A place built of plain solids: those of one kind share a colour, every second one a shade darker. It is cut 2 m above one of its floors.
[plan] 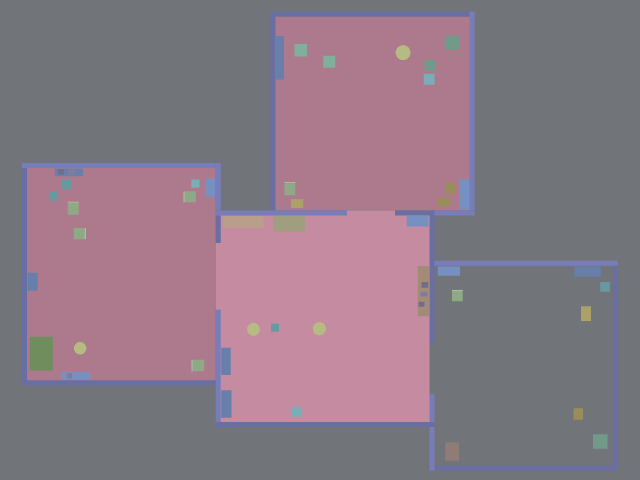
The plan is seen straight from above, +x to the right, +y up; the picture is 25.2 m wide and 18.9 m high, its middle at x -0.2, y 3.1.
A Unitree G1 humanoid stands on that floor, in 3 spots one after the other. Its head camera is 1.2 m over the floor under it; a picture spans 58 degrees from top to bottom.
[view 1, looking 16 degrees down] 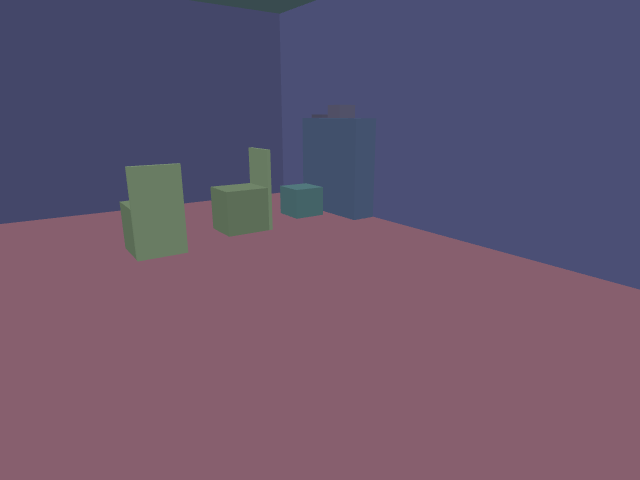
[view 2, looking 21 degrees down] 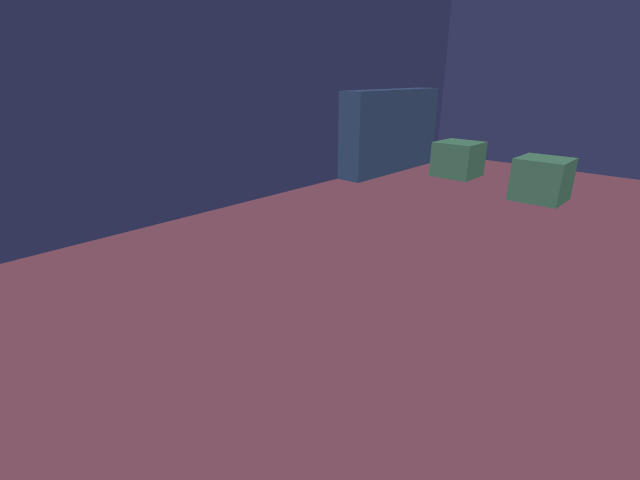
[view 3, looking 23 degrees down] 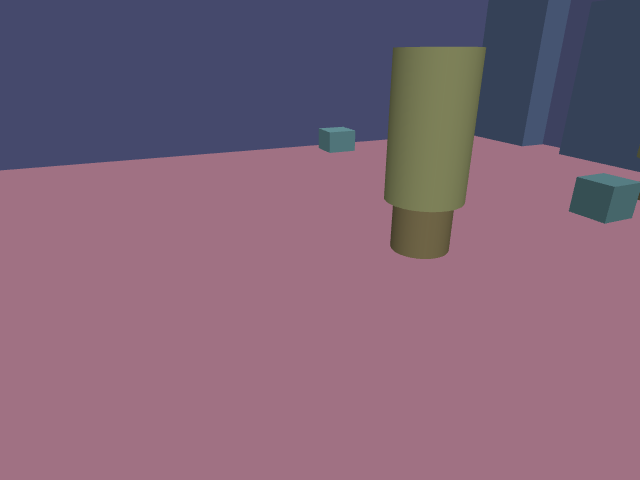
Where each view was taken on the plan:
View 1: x -5.64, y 2.39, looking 145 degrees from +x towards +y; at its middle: floor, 4.35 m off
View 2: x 1.45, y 5.47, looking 133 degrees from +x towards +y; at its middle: floor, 3.35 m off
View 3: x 1.45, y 1.83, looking -113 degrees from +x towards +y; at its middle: floor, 3.07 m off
